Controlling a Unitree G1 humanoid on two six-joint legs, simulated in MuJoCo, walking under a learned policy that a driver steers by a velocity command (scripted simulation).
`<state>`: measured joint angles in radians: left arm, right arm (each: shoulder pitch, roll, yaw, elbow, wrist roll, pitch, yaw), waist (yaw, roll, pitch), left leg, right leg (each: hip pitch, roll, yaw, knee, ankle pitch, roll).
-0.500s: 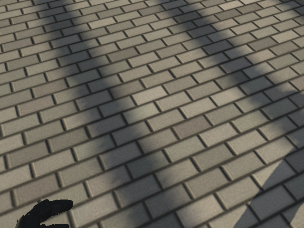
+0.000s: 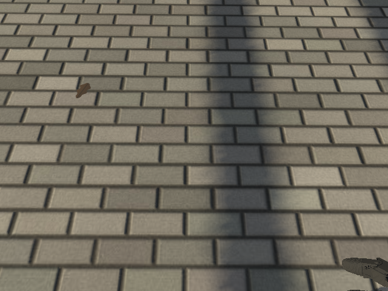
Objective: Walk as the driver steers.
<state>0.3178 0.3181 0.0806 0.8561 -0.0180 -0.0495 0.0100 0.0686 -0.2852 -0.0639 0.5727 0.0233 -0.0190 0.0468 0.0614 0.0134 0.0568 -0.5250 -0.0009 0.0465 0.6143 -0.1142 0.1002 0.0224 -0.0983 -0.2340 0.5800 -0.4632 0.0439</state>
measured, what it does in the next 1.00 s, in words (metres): walks ahead, turning left: right foot, then left foot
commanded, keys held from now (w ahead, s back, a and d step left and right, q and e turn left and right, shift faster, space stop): w+q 0.92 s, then w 0.08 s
